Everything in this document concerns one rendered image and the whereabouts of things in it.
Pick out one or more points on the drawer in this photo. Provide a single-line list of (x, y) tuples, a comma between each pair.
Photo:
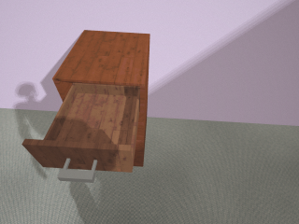
[(96, 122)]

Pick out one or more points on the handle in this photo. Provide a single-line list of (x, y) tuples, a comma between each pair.
[(77, 175)]

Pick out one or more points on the cabinet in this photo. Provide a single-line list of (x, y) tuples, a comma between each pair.
[(110, 58)]

